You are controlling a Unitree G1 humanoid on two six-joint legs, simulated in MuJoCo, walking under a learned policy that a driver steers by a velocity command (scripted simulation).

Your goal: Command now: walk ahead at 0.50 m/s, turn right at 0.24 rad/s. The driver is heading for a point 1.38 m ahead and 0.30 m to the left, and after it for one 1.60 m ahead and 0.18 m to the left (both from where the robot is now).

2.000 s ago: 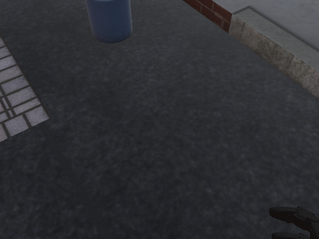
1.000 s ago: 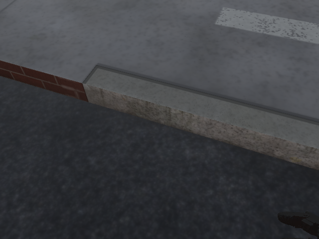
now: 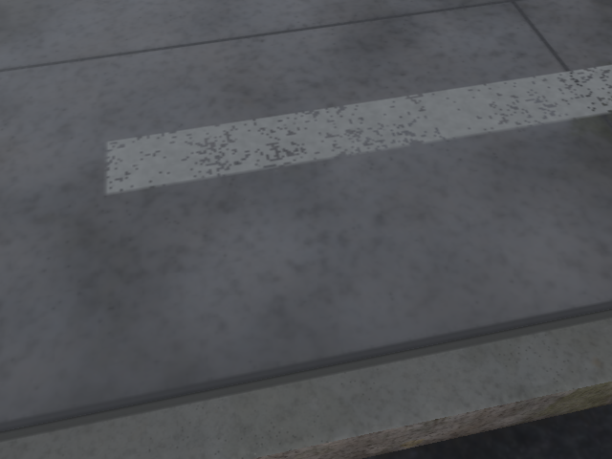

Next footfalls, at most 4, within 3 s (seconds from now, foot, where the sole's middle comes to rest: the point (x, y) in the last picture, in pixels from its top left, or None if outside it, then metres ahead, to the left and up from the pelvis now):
0.08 left None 0.20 0.11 -0.78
0.68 right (388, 356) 0.63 -0.07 -0.63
1.28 left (252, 253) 0.87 0.24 -0.63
1.74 right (299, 135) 1.28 0.17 -0.63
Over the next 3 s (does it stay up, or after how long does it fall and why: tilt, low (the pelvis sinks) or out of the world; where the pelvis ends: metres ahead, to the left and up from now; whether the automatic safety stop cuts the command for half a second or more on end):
stays up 1.56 0.27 0.14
